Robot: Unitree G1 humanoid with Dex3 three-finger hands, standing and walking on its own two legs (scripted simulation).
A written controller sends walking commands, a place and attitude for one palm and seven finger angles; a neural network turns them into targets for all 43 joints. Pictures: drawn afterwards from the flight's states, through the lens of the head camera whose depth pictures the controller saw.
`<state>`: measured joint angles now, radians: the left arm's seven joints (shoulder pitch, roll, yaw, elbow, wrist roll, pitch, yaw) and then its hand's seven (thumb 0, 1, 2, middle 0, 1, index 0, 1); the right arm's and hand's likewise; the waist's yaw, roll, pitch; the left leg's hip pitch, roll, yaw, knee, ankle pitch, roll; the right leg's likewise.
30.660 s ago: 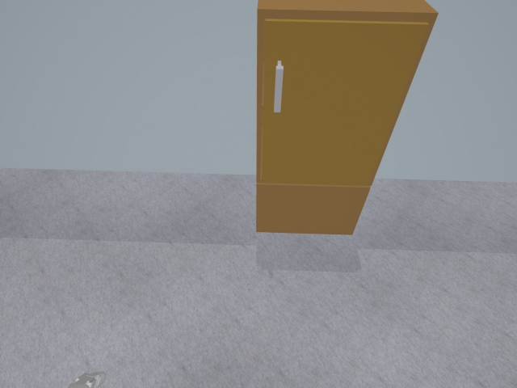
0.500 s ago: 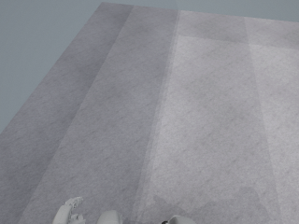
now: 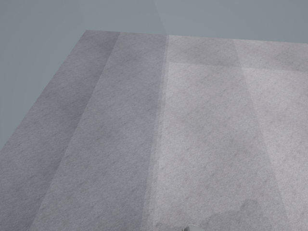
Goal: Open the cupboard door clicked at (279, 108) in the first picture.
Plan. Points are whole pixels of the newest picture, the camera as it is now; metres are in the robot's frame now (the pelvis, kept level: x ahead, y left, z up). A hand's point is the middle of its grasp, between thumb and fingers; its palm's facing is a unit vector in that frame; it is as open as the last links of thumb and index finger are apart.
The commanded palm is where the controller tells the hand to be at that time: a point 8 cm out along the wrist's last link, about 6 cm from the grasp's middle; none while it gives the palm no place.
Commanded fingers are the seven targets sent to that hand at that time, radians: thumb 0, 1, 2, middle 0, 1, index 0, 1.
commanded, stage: walk to a spot facing it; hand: left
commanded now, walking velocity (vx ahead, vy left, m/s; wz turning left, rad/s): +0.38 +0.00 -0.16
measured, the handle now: out of the picture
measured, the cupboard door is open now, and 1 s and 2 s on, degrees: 45 45 45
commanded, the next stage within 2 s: turn to face it in 0.30 s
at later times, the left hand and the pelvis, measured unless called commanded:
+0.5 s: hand (109, 205) +0.23 +0.16 -0.20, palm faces +0.05 -0.99 -0.16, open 7.3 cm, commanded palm none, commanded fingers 0.00 0.90 0.90 -0.20 -0.30 -0.20 -0.30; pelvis +0.23 -0.02 -0.01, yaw +1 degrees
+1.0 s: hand (111, 174) +0.33 +0.18 -0.20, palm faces +0.36 -0.91 -0.20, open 7.3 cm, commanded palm none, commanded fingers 0.00 0.90 0.90 -0.20 -0.30 -0.20 -0.30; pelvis +0.34 -0.03 -0.02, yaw +20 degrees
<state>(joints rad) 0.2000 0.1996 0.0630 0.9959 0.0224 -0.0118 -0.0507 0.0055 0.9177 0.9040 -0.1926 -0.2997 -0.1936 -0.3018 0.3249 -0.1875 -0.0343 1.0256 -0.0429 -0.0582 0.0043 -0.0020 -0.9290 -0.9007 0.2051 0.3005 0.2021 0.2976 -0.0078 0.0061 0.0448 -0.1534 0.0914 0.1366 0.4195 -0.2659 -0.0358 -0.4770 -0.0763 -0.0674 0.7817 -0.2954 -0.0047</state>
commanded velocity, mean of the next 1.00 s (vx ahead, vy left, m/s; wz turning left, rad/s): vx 0.11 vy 0.00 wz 0.39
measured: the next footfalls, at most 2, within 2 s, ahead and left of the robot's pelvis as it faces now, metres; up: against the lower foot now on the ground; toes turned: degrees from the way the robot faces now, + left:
right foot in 0.08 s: +0.16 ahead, -0.14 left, +0.00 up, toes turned -7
left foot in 0.40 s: +0.31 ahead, +0.10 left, +0.00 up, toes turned +9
